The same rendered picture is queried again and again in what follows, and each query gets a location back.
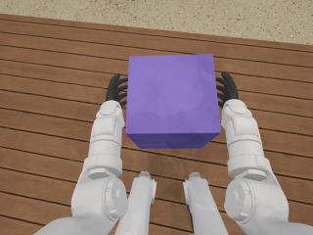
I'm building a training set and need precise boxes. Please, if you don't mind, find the robot right forearm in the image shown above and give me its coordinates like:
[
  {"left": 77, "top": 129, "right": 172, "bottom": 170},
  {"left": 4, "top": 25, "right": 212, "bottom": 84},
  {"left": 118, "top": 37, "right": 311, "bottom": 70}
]
[{"left": 221, "top": 99, "right": 283, "bottom": 191}]

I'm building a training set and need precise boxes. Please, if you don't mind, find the left robot upper arm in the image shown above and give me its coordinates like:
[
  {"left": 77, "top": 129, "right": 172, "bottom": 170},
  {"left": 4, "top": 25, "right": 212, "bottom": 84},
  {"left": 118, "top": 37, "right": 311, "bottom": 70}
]
[{"left": 33, "top": 176, "right": 129, "bottom": 235}]

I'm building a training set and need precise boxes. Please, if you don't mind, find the carton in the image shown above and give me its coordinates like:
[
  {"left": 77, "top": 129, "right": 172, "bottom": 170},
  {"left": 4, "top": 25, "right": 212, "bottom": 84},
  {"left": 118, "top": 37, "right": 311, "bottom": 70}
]
[{"left": 125, "top": 54, "right": 221, "bottom": 149}]

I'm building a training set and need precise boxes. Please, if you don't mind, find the right robot upper arm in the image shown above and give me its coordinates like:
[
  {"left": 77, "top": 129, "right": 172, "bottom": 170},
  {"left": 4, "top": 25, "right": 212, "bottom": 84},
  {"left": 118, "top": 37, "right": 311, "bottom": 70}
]
[{"left": 224, "top": 177, "right": 313, "bottom": 235}]

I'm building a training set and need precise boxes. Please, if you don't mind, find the left robot hand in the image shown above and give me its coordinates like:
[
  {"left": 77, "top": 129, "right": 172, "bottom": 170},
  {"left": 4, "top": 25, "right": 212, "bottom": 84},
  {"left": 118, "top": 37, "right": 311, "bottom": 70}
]
[{"left": 106, "top": 73, "right": 128, "bottom": 108}]

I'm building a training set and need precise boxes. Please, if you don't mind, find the robot left shin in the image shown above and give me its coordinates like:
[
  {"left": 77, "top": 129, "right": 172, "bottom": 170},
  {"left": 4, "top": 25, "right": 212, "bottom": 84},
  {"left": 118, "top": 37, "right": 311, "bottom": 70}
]
[{"left": 132, "top": 171, "right": 152, "bottom": 185}]

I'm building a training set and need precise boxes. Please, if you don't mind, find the right robot hand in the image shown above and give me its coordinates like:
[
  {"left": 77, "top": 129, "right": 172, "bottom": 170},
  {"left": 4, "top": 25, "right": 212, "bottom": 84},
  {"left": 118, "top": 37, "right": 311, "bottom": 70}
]
[{"left": 215, "top": 71, "right": 239, "bottom": 109}]

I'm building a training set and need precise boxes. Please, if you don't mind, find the robot right foot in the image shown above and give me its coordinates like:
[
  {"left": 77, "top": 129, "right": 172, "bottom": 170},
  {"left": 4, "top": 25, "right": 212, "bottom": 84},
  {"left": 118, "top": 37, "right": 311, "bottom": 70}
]
[{"left": 187, "top": 205, "right": 194, "bottom": 230}]

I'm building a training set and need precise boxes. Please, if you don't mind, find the robot left forearm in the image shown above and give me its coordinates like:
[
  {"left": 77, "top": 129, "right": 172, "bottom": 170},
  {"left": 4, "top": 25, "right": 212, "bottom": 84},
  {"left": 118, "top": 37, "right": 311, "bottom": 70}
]
[{"left": 71, "top": 100, "right": 125, "bottom": 210}]

